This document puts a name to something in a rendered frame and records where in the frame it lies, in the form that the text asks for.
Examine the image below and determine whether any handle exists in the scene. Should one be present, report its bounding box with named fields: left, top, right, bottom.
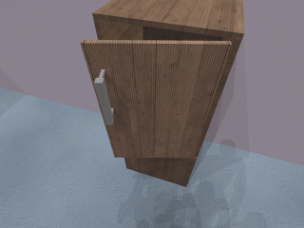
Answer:
left=94, top=69, right=114, bottom=125

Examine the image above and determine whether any cupboard door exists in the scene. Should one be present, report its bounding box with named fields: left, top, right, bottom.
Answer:
left=80, top=40, right=232, bottom=159

